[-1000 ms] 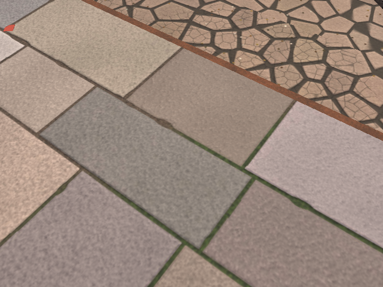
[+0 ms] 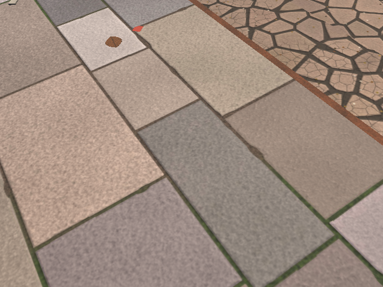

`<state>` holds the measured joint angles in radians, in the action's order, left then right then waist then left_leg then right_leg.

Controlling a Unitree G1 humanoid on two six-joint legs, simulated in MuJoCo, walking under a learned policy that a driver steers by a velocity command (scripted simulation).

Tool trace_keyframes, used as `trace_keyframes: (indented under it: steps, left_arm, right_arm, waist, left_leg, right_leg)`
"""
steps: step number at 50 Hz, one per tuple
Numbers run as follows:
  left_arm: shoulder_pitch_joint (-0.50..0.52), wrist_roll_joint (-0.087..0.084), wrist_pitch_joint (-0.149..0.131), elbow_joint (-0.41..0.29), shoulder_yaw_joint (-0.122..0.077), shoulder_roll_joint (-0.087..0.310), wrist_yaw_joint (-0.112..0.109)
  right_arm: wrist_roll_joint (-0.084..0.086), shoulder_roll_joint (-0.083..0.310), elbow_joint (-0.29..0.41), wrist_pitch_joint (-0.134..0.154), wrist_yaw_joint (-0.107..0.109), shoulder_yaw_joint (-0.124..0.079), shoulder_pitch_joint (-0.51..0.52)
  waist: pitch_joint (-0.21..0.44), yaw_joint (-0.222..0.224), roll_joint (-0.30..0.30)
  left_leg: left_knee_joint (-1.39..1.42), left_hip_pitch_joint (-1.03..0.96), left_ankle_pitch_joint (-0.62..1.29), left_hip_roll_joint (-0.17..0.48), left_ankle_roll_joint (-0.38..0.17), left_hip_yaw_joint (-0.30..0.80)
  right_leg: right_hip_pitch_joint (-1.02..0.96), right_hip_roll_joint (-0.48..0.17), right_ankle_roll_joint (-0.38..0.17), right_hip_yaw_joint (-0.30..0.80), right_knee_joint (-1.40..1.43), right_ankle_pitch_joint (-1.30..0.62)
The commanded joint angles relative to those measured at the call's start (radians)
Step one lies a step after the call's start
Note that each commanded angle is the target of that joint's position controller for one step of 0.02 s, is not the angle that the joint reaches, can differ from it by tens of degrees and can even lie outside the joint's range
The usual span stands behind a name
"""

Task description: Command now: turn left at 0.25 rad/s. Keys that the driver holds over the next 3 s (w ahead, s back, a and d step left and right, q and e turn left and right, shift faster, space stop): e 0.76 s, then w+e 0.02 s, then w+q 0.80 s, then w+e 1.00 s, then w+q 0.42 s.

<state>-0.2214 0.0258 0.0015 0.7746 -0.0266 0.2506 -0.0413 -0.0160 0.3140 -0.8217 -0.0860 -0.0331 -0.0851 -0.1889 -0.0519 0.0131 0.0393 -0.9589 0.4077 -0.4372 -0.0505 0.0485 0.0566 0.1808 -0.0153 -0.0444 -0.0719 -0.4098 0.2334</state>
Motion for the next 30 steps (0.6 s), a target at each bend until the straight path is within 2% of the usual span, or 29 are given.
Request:
trace_keyframes:
  steps: [1,3,4,5,6,7,8,9,10,11,12,13,15,18,21,23,24,25,26,27,28,29,30]
  left_arm:
    - [-0.054,0.002,-0.010,-0.014,-0.040,0.163,0.012]
    - [-0.030,0.004,-0.011,0.000,-0.031,0.151,0.025]
    - [-0.020,-0.001,-0.010,0.011,-0.026,0.144,0.031]
    - [-0.015,-0.011,-0.009,0.024,-0.021,0.137,0.035]
    - [-0.046,-0.019,-0.015,0.032,-0.017,0.125,0.038]
    - [-0.079,-0.021,-0.021,0.013,-0.005,0.081,0.043]
    - [-0.081,-0.033,-0.009,0.021,-0.001,0.059,0.037]
    - [-0.053,-0.026,0.005,0.036,-0.011,0.110,0.032]
    - [-0.019,-0.027,0.014,0.033,-0.022,0.126,0.032]
    - [-0.011,-0.028,0.020,0.035,-0.031,0.139,0.034]
    - [-0.021,-0.023,0.029,0.040,-0.040,0.139,0.039]
    - [-0.044,-0.019,0.034,0.047,-0.042,0.123,0.041]
    - [-0.064,-0.014,0.042,0.055,-0.044,0.098,0.041]
    - [-0.036,-0.013,0.052,0.038,-0.042,0.079,0.050]
    - [-0.021,-0.021,0.054,0.014,-0.044,0.084,0.063]
    - [-0.050,-0.022,0.050,0.011,-0.047,0.085,0.068]
    - [-0.080,-0.019,0.042,0.018,-0.048,0.083,0.067]
    - [-0.089,-0.007,0.029,0.018,-0.057,0.119,0.060]
    - [-0.095,0.001,0.013,-0.007,-0.082,0.250,0.050]
    - [-0.165,-0.008,0.013,0.006,-0.103,0.319,0.054]
    - [-0.145,-0.011,0.016,0.010,-0.095,0.269,0.052]
    - [-0.074,-0.019,0.021,-0.004,-0.083,0.221,0.046]
    - [-0.007,-0.017,0.028,-0.023,-0.075,0.192,0.042]
  right_arm:
    - [0.010,0.022,0.068,0.010,0.007,0.012,0.032]
    - [0.017,0.012,0.050,0.011,0.025,0.023,0.018]
    - [0.015,-0.002,0.030,0.014,0.035,0.029,-0.011]
    - [0.008,-0.012,0.006,0.022,0.046,0.036,-0.051]
    - [-0.010,0.036,-0.006,0.038,0.060,0.030,-0.066]
    - [-0.029,0.108,-0.003,0.054,0.073,0.024,-0.098]
    - [0.003,0.150,-0.003,0.054,0.075,0.016,0.006]
    - [0.006,0.099,0.015,0.061,0.069,0.024,0.060]
    - [0.005,0.090,0.017,0.067,0.068,0.027,0.072]
    - [-0.002,0.096,0.015,0.065,0.072,0.026,0.069]
    - [0.001,0.098,0.009,0.067,0.079,0.026,0.049]
    - [0.003,0.101,0.004,0.065,0.082,0.021,0.032]
    - [0.000,0.088,0.003,0.058,0.085,0.021,0.029]
    - [-0.008,0.078,0.010,0.055,0.083,0.020,0.059]
    - [-0.011,0.108,0.008,0.058,0.072,0.007,0.062]
    - [-0.008,0.127,0.011,0.056,0.067,-0.002,0.078]
    - [-0.004,0.128,0.012,0.053,0.065,-0.004,0.089]
    - [-0.007,0.109,0.002,0.051,0.059,-0.004,0.053]
    - [-0.020,0.028,0.032,0.044,0.051,0.014,0.011]
    - [-0.011,0.033,0.080,0.029,0.070,0.022,0.125]
    - [-0.003,0.059,0.072,0.023,0.074,0.017,0.127]
    - [0.007,0.069,0.054,0.027,0.070,0.013,0.111]
    - [0.007,0.077,0.039,0.036,0.065,0.010,0.092]
  waist:
    - [0.077,0.026,-0.210]
    - [0.084,0.015,-0.233]
    - [0.081,-0.008,-0.226]
    - [0.075,-0.038,-0.198]
    - [0.105,-0.028,-0.151]
    - [0.165,-0.013,0.019]
    - [0.095,0.020,0.163]
    - [0.080,0.004,0.126]
    - [0.052,-0.008,0.125]
    - [0.035,-0.017,0.135]
    - [0.029,-0.021,0.146]
    - [0.032,-0.021,0.133]
    - [0.028,-0.013,0.082]
    - [0.017,-0.014,0.106]
    - [0.051,-0.023,0.130]
    - [0.071,0.000,0.117]
    - [0.076,0.026,0.087]
    - [0.068,0.032,-0.032]
    - [0.075,-0.003,-0.330]
    - [0.069,0.064,-0.334]
    - [0.034,0.037,-0.193]
    - [-0.001,0.009,-0.141]
    - [-0.002,-0.016,-0.125]
  left_leg:
    - [0.176,-0.010,-0.045,-0.011,-0.019,-0.027]
    - [0.340,-0.126,-0.015,-0.013,-0.038,-0.062]
    - [0.482,-0.197,0.081,-0.010,-0.047,-0.080]
    - [0.692,-0.316,0.282,0.006,-0.057,-0.080]
    - [0.744,-0.470,0.404,0.085,-0.068,-0.002]
    - [0.717,-0.600,0.597,0.304,-0.095,0.193]
    - [0.639,-0.396,0.766,0.368,-0.202,0.165]
    - [0.637,-0.363,0.684,0.336,-0.219,0.136]
    - [0.644,-0.346,0.631,0.314,-0.213,0.116]
    - [0.645,-0.339,0.643,0.306,-0.220,0.102]
    - [0.639,-0.333,0.713,0.323,-0.239,0.092]
    - [0.630,-0.338,0.768,0.334,-0.262,0.079]
    - [0.628,-0.323,0.742,0.340,-0.277,0.042]
    - [0.619,-0.298,0.631,0.319,-0.259,-0.007]
    - [0.580,-0.299,0.631,0.339,-0.249,-0.015]
    - [0.523,-0.275,0.593,0.342,-0.218,-0.033]
    - [0.461,-0.227,0.506,0.325,-0.178,-0.065]
    - [0.325,-0.141,0.322,0.274,-0.112,-0.121]
    - [0.043,0.082,-0.121,0.135,-0.030,-0.220]
    - [-0.076,0.138,-0.240,0.025,-0.033,-0.082]
    - [-0.150,0.156,-0.167,0.064,-0.039,-0.028]
    - [-0.151,0.159,-0.069,0.081,-0.045,-0.015]
    - [-0.123,0.155,0.003,0.091,-0.045,-0.010]
  right_leg:
    - [-0.138,-0.226,-0.176,0.181,0.043,-0.531]
    - [-0.097,-0.210,-0.168,0.187,0.027,-0.573]
    - [-0.078,-0.191,-0.151,0.187,0.007,-0.588]
    - [-0.027,-0.175,-0.110,0.185,-0.012,-0.565]
    - [0.061,-0.160,-0.054,0.191,-0.019,-0.469]
    - [0.167,-0.109,-0.008,0.152,-0.109,-0.145]
    - [0.117,-0.024,0.008,0.078,-0.070,0.153]
    - [0.091,-0.016,0.013,0.082,-0.142,0.192]
    - [0.125,0.011,0.012,0.078,-0.188,0.176]
    - [0.159,0.026,0.014,0.071,-0.276,0.213]
    - [0.189,0.028,0.016,0.073,-0.371,0.256]
    - [0.217,0.031,0.023,0.074,-0.470,0.296]
    - [0.248,0.022,0.037,0.075,-0.562,0.307]
    - [0.229,0.007,0.046,0.051,-0.474,0.268]
    - [0.158,0.009,0.035,0.023,-0.350,0.237]
    - [0.080,0.021,0.014,-0.003,-0.229,0.162]
    - [0.004,0.037,-0.001,-0.012,-0.112,0.057]
    - [-0.066,0.008,-0.020,0.100,0.030,-0.041]
    - [-0.159,-0.280,-0.084,0.496,0.124,-0.312]
    - [-0.058,-0.371,-0.236,0.631,0.138,-0.482]
    - [-0.053,-0.325,-0.249,0.553,0.134,-0.387]
    - [-0.027,-0.261,-0.221,0.470,0.135,-0.298]
    - [-0.037,-0.197,-0.179,0.419,0.135,-0.246]
